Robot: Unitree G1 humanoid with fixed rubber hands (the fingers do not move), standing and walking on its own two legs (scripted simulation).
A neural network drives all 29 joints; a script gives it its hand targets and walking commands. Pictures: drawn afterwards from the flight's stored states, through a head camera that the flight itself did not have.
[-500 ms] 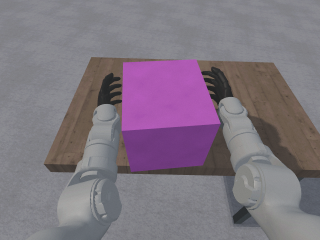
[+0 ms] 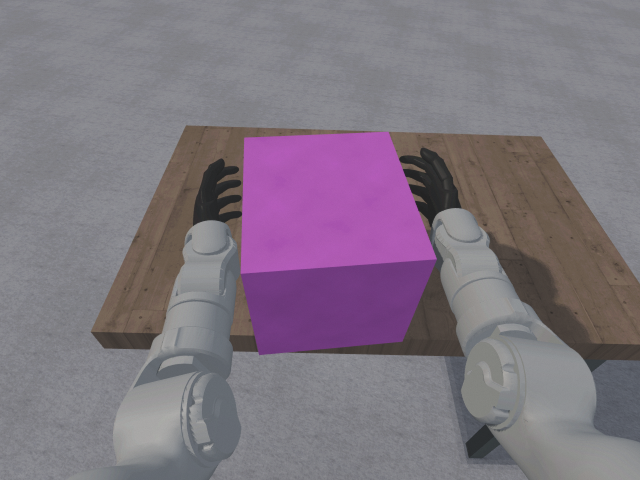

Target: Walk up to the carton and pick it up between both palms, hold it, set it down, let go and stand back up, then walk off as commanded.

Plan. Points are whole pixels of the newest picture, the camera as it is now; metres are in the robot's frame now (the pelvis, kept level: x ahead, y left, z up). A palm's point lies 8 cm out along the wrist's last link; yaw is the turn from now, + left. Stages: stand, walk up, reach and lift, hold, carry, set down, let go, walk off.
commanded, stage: reach and lift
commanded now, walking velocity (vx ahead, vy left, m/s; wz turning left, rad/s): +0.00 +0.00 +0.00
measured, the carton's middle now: (324, 241) +0.44 +0.03 +0.07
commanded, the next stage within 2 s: none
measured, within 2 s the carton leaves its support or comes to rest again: leaves its support in 0.22 s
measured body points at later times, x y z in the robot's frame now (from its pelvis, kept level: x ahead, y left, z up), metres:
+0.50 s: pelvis -0.03 +0.00 +0.00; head -0.05 +0.02 +0.45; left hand +0.39 +0.19 +0.15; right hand +0.42 -0.11 +0.16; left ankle +0.01 +0.12 -0.74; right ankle -0.01 -0.09 -0.74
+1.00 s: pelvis -0.03 +0.00 +0.00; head -0.06 +0.01 +0.45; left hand +0.38 +0.19 +0.17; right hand +0.41 -0.10 +0.18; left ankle +0.01 +0.12 -0.74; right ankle -0.01 -0.09 -0.74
